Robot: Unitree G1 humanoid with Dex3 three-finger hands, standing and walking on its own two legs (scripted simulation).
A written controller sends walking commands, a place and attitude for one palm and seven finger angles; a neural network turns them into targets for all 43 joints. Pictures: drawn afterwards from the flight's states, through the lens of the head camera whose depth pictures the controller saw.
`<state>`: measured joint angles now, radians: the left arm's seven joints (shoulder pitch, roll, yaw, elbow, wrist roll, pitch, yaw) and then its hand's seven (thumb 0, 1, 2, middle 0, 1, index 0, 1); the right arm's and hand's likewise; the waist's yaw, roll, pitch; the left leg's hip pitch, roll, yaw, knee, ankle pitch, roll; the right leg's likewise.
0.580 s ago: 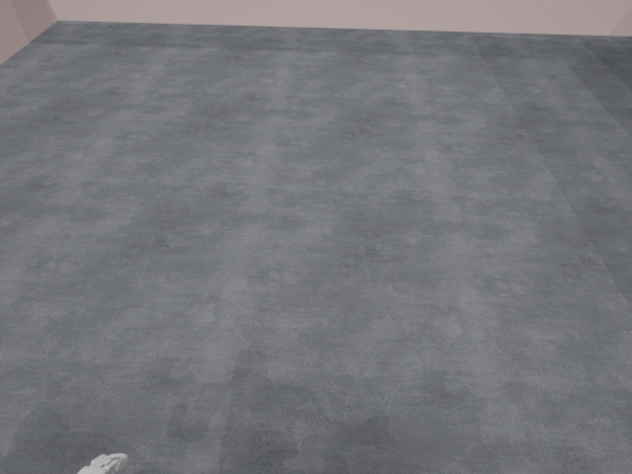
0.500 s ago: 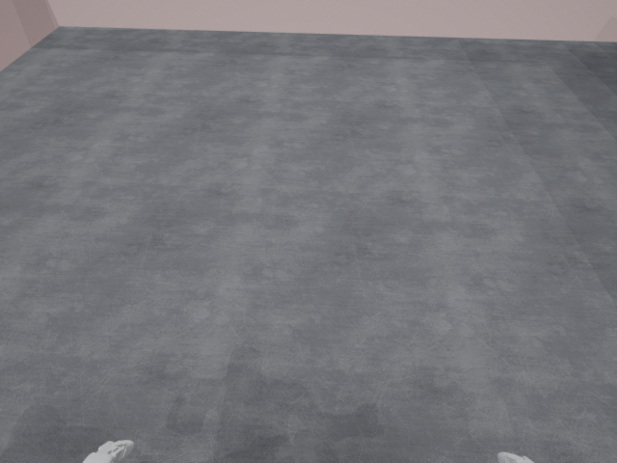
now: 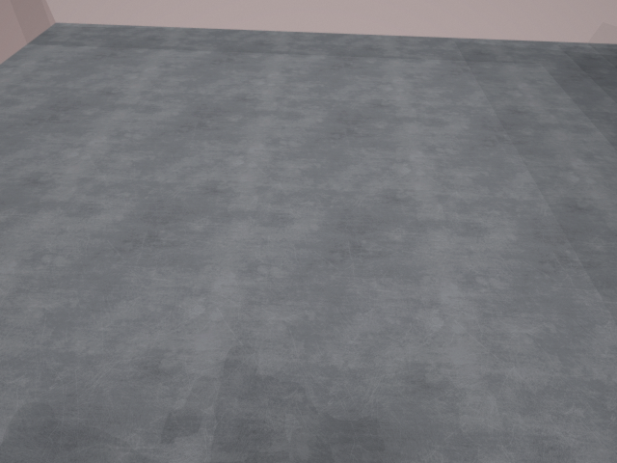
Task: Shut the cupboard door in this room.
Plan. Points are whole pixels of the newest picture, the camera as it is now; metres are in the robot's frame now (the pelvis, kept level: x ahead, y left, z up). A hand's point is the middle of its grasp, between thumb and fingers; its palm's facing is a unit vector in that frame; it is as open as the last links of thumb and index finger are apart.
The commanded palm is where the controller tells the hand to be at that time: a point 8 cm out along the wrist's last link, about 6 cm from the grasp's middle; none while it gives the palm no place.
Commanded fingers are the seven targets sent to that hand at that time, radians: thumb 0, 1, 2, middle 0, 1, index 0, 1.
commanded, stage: stand and wait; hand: left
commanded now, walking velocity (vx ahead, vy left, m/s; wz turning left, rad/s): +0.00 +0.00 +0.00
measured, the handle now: out of the picture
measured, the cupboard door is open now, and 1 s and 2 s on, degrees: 82 82 82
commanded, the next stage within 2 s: turn or walk to find it in 0.32 s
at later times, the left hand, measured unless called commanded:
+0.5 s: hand out of the picture +0.07 +0.24 -0.16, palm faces +0.01 -0.94 -0.33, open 7.4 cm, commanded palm none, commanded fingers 0.00 0.90 0.90 -0.20 -0.30 -0.20 -0.30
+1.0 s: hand out of the picture -0.01 +0.20 -0.17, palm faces +0.22 -0.93 -0.28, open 7.4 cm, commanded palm none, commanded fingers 0.00 0.90 0.90 -0.20 -0.30 -0.20 -0.30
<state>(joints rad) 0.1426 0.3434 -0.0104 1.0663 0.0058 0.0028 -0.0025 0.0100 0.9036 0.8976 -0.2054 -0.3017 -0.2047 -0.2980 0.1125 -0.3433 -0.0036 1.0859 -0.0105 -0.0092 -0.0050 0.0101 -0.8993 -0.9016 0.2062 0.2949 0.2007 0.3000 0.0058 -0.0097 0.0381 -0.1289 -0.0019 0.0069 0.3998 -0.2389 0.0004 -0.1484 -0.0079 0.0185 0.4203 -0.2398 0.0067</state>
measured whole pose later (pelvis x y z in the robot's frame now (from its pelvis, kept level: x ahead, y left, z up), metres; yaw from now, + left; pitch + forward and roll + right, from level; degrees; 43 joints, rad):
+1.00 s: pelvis -0.05 -0.02 -0.01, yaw +12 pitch +1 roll +0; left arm 0.20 0.21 0.03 0.91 0.01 0.02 0.03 0.01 0.91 0.90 -0.20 -0.30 -0.20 -0.30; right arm 0.25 -0.21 -0.06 0.97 -0.01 0.05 0.00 0.01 -0.90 -0.90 0.21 0.30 0.20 0.30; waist -0.01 0.04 0.05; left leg -0.41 -0.08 -0.17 0.62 -0.27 -0.01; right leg -0.24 0.00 -0.02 0.55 -0.34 0.00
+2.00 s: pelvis -0.08 -0.02 -0.01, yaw +39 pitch -1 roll +1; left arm 0.23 0.18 0.03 0.92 0.03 0.01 0.02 0.01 0.90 0.90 -0.21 -0.30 -0.20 -0.30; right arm 0.19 -0.23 -0.08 0.98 -0.01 0.08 0.02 0.01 -0.90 -0.90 0.20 0.29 0.20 0.30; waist 0.00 -0.01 0.08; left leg -0.39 0.02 0.03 0.90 -0.45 -0.05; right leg -0.22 -0.11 -0.17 0.54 -0.30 0.00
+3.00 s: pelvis -0.13 -0.02 -0.02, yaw +64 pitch +0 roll +0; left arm 0.27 0.22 0.04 0.96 0.02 0.02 0.02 0.01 0.91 0.90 -0.21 -0.30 -0.21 -0.30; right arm 0.16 -0.24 -0.06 0.97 -0.01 0.06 0.02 0.01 -0.91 -0.90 0.20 0.29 0.19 0.30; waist 0.02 -0.03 0.09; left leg -0.28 0.03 0.07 0.63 -0.35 -0.04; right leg -0.23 -0.14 -0.21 0.60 -0.34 0.03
